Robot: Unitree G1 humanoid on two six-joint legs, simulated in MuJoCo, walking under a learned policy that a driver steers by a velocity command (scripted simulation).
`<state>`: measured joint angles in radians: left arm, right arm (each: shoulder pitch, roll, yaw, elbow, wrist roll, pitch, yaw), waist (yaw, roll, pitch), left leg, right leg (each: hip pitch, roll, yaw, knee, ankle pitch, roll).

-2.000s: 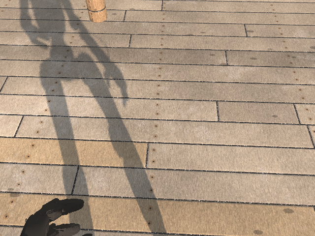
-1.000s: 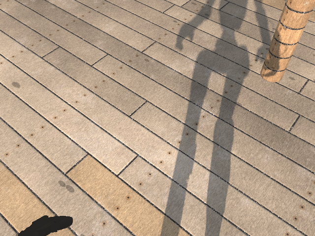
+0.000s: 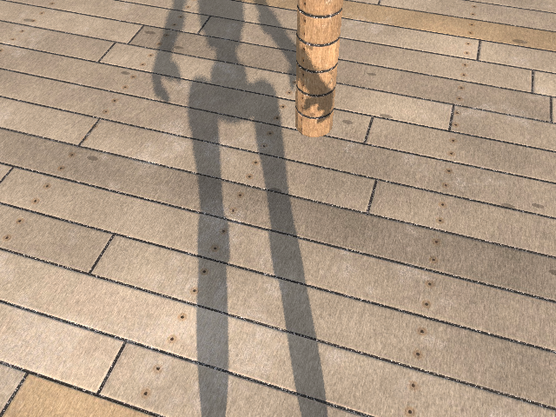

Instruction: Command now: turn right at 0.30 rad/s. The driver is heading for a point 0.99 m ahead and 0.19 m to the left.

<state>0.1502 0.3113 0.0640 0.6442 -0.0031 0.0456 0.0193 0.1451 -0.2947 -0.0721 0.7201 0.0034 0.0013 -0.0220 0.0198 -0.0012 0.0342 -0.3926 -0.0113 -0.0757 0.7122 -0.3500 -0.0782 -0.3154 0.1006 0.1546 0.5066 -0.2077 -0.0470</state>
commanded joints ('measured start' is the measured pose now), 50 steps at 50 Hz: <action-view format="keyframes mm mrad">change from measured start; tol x8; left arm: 1 -36 135 28 -61 -4 -6 -1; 4 70 61 3 -46 14 -22 -3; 50 85 16 -9 249 7 -41 22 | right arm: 1 12 -77 -19 -67 1 -28 13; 4 1 -188 -33 -81 -40 -36 9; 6 -55 -90 -2 -91 -44 -40 14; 50 96 -46 28 148 -7 -30 -10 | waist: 1 -17 -146 -110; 3 -21 -65 -115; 5 36 216 -96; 20 -30 -36 -54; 50 -22 -3 -6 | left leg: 1 108 0 27 -182 77 31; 2 185 9 25 -308 186 50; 4 274 243 -220 -366 429 177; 6 154 307 -293 -415 333 301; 15 177 72 -23 -275 165 98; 50 178 36 18 -283 179 84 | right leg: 1 78 -248 278 -100 159 -152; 3 5 -177 227 -30 34 -60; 4 -61 -52 78 81 -148 1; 6 -3 -64 -6 179 -261 71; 13 164 -134 -10 -30 171 64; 24 55 -128 17 -65 43 31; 50 102 -101 -26 -72 82 45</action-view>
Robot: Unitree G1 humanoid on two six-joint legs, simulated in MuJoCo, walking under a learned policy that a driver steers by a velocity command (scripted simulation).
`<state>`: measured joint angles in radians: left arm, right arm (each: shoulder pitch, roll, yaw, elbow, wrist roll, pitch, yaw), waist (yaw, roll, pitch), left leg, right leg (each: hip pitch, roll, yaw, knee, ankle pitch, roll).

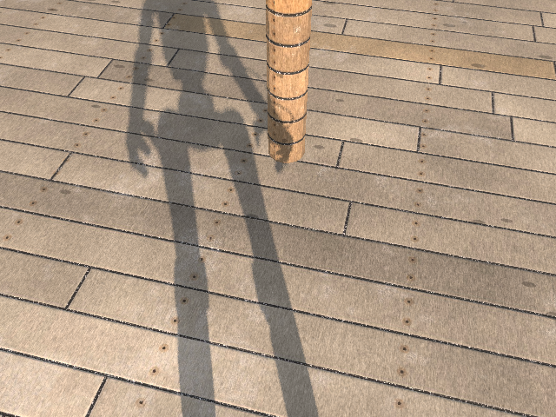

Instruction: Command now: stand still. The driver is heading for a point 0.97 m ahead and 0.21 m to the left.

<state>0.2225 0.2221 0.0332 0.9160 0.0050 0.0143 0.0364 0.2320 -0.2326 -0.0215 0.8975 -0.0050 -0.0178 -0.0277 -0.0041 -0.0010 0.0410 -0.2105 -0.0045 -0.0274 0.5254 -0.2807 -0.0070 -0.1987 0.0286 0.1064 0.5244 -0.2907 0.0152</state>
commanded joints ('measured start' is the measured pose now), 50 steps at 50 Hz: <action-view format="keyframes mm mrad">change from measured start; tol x16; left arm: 1 14 104 22 -14 -1 -9 5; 40 62 32 -12 123 -24 -80 -11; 46 457 215 40 222 -9 -113 -36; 50 250 89 1 142 -17 -134 -48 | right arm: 1 11 -107 -22 -22 1 -11 -4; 39 151 -186 -46 139 31 -17 -14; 50 -52 -115 -36 23 32 -97 30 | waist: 1 2 -2 -11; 39 -29 184 113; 43 92 118 119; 46 134 -314 49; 50 39 -76 103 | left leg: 1 -4 28 -30 -98 109 13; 32 -2 19 -30 -132 102 33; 37 -49 141 -241 -274 -569 152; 41 -145 291 -408 -368 -507 229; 43 -279 165 -219 -255 -365 155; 45 -441 -12 35 254 -177 58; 47 -656 26 -55 596 -221 78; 50 -675 102 -37 571 28 90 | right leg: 1 -14 -28 20 -91 165 -16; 33 -16 -6 -35 -114 60 -2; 36 -139 43 -98 7 -267 -32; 40 -202 -36 -106 254 -155 -61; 44 228 -53 -43 -133 -46 -96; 46 309 -409 603 -405 -372 -279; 50 288 -300 292 -403 -65 -196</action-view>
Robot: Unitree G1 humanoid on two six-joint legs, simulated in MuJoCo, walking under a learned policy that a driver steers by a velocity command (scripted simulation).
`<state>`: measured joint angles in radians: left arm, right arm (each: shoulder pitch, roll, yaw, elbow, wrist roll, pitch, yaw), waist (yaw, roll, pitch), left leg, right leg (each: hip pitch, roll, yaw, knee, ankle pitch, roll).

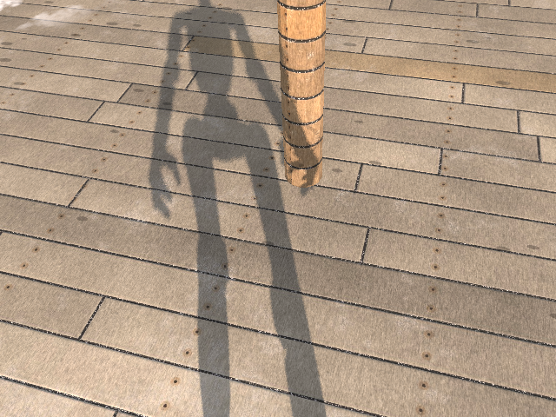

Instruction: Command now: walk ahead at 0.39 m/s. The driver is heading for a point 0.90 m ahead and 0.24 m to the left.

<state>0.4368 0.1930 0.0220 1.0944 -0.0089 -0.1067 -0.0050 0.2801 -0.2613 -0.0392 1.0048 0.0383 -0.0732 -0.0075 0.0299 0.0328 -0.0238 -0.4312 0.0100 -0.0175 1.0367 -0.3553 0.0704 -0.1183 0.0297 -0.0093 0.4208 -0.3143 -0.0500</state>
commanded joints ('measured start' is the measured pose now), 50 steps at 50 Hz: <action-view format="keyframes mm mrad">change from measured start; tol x32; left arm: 1 54 90 4 -35 2 -5 -5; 18 214 -15 -23 -102 19 24 9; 38 -526 130 33 -345 -10 -17 -12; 44 -29 372 116 -264 19 -25 3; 50 -269 152 56 -278 16 -17 2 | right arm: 1 -120 -84 -22 -88 -16 -43 17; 12 -422 -46 12 -235 -5 -34 53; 18 183 -289 -78 -83 -28 -21 40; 50 56 -64 -38 -184 -4 16 0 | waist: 1 11 -116 149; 13 4 -141 166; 18 -135 245 -386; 28 -9 9 85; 41 -44 59 63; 45 69 -323 -388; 50 -25 -134 11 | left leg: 1 -424 97 -28 24 146 3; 16 293 -51 95 -493 299 61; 18 912 386 -648 -638 -45 297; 24 255 208 -237 -885 251 166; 36 284 159 -149 -889 320 139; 42 365 158 -208 -600 501 76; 45 -286 -43 -118 218 -226 -34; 50 -213 132 -89 152 50 -31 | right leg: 1 207 -267 327 -300 81 -111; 12 143 -267 113 -321 407 -111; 16 151 -226 36 115 966 -45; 18 -434 35 42 800 -118 44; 20 -623 -48 133 968 -148 -2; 40 -383 -75 68 38 326 53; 44 553 -427 526 17 106 -189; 50 6 -318 221 -251 167 -111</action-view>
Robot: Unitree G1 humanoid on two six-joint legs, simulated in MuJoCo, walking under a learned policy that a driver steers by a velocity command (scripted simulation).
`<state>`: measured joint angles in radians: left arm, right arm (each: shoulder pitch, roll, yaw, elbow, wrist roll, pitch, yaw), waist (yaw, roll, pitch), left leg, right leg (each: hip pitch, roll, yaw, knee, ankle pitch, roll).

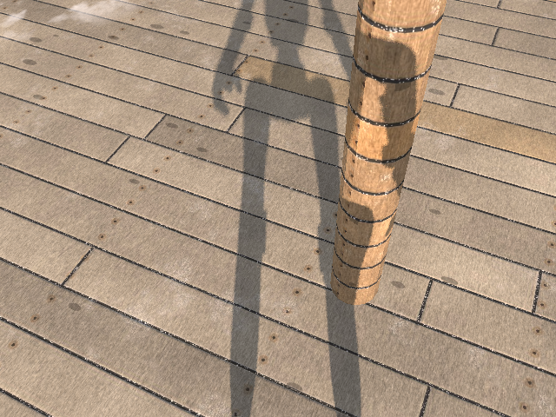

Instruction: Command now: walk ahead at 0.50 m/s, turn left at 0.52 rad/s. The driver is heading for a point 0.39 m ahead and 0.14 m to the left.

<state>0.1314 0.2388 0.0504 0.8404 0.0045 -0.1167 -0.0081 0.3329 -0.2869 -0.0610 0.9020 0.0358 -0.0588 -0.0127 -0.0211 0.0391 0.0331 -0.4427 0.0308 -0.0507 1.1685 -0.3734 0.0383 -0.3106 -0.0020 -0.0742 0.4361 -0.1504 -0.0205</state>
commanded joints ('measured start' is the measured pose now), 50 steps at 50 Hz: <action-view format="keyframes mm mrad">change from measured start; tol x32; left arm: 1 35 110 32 -17 3 -11 6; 50 -11 94 19 54 0 81 42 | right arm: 1 4 -18 -14 -89 -1 12 8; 15 -368 -23 -8 -270 -16 24 70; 21 67 -287 -96 -221 -43 23 27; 50 -133 -52 -11 -25 -41 76 -18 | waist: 1 18 -133 -34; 16 59 -126 27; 21 -65 168 -504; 50 20 -97 -80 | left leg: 1 -197 116 -46 12 86 -3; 18 100 -79 187 -607 217 104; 21 865 397 -685 -772 677 435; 28 211 188 -107 -862 904 259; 44 187 -27 12 -756 146 10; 50 234 -2 -1 -750 310 3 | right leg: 1 173 -281 237 -290 44 -150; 14 356 -297 -93 -265 254 -108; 18 345 -262 -163 126 770 -57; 19 165 -214 -169 387 649 -5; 20 -304 -59 -156 789 -263 83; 22 -424 -45 140 1011 -437 74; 43 244 -186 197 35 465 -56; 50 140 -86 131 23 209 -6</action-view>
